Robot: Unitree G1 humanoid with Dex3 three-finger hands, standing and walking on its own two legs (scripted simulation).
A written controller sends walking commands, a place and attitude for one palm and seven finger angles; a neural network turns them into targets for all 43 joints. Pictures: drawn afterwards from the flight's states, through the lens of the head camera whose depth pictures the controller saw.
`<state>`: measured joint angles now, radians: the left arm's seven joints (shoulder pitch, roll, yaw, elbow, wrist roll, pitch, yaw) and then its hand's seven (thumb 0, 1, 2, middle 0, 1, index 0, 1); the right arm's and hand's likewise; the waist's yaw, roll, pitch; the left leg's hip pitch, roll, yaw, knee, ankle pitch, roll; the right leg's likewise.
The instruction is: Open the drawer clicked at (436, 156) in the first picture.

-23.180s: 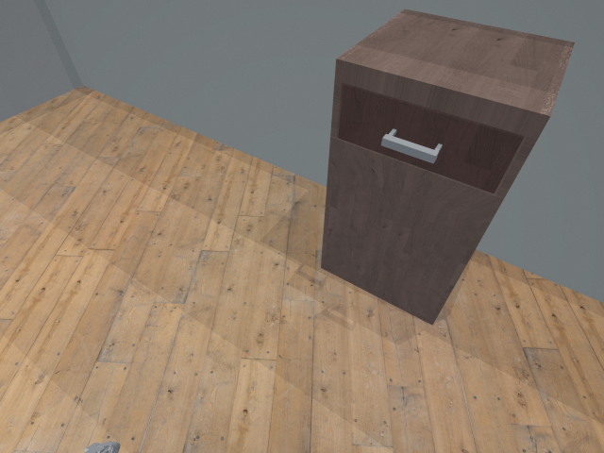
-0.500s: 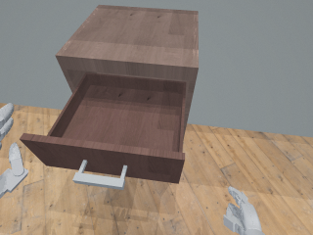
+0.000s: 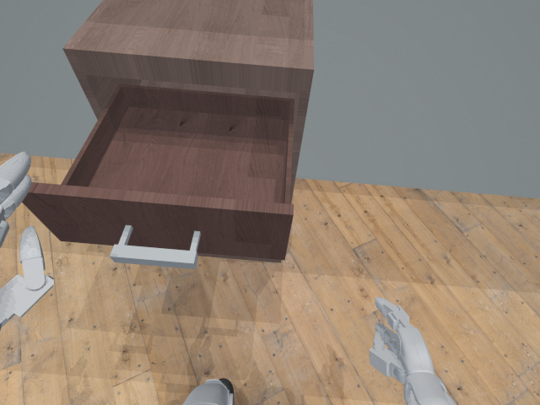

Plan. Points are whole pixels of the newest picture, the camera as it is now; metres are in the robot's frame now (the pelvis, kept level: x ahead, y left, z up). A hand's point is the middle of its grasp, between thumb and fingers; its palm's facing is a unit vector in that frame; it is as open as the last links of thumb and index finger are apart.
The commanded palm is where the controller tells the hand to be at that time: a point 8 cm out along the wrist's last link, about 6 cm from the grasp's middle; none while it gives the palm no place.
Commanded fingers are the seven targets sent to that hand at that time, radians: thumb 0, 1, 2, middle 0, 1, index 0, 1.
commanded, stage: step back with the hand held close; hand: left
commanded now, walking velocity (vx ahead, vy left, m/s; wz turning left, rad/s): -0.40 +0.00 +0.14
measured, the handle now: (158, 245) +0.35 +0.22 -0.03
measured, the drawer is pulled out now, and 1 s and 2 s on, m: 0.30 0.30 0.30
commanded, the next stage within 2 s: stop stepping back and stand still in 0.12 s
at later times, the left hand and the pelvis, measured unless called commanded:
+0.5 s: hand out of the picture +0.04 +0.20 +0.18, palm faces +0.39 -0.79 -0.47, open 7.4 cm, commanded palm -0.02 +0.25 +0.19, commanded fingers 0.00 0.90 0.90 -0.20 -0.30 -0.20 -0.30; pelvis -0.13 -0.04 +0.00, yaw +4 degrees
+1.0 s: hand out of the picture -0.02 +0.19 +0.18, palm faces +0.45 -0.75 -0.48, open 7.4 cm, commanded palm -0.09 +0.23 +0.19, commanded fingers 0.00 0.90 0.90 -0.20 -0.30 -0.20 -0.30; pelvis -0.19 -0.06 +0.00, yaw +5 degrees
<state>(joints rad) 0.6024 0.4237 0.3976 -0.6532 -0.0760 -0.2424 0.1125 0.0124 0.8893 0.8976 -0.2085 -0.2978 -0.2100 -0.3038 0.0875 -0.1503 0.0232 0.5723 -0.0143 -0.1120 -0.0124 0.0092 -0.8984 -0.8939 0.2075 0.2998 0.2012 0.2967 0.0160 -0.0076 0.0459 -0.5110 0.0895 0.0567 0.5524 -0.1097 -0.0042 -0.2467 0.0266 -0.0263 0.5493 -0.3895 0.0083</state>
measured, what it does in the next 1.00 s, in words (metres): walks backwards: left foot, then left foot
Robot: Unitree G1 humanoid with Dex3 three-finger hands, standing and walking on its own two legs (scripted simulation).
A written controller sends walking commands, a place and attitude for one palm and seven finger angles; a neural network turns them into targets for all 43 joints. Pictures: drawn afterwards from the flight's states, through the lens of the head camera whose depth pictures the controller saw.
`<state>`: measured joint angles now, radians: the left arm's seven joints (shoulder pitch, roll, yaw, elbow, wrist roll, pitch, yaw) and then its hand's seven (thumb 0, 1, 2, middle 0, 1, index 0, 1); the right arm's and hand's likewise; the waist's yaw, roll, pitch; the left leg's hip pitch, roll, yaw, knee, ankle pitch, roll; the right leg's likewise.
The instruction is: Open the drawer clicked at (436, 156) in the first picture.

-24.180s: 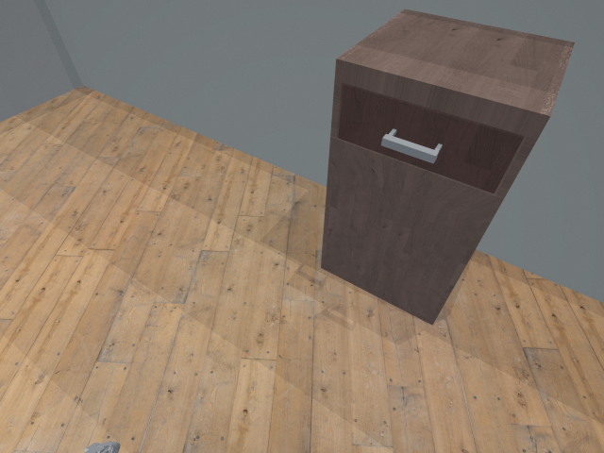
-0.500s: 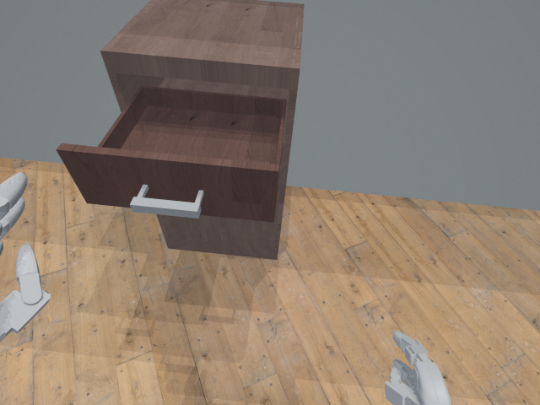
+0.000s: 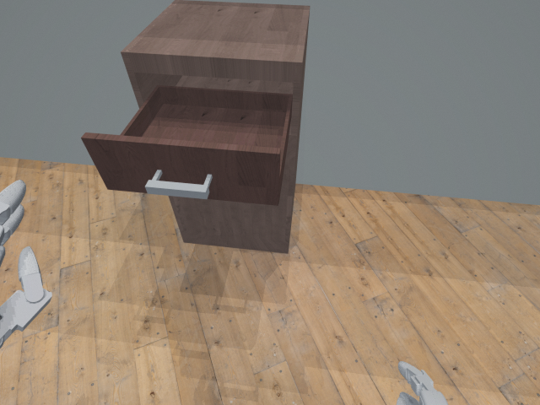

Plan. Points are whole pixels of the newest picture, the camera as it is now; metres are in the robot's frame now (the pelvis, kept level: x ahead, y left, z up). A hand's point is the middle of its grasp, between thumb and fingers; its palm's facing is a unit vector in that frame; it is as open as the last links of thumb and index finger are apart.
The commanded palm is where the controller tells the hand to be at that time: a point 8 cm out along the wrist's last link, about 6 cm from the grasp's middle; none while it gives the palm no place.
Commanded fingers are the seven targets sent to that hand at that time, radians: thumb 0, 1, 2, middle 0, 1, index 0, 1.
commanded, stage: stop stepping back and stand still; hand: left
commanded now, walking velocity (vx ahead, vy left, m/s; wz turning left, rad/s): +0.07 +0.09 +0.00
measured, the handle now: (180, 182) +0.56 +0.23 -0.03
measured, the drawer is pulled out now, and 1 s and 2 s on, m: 0.30 0.30 0.30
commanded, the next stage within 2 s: let the arm hang, fingers relaxed in 0.14 s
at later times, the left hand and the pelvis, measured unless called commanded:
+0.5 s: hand out of the picture +0.11 +0.17 -0.15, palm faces +0.04 -0.98 -0.19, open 7.4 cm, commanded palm none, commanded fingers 0.00 0.90 0.90 -0.20 -0.30 -0.20 -0.30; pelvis +0.02 +0.00 +0.00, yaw +3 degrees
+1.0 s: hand out of the picture -0.03 +0.18 -0.16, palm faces +0.08 -0.98 -0.18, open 7.3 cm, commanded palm none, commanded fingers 0.00 0.90 0.90 -0.20 -0.30 -0.20 -0.30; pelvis +0.01 +0.02 +0.02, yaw +2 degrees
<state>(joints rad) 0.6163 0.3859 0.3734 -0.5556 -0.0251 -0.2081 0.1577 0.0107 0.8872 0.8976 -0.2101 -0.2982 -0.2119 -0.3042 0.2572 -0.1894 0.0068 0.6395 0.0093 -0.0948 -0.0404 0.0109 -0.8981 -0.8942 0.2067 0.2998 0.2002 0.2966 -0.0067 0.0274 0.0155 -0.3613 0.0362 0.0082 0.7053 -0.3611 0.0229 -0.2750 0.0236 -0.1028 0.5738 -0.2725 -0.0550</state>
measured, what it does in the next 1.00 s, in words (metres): steps on the spot: left foot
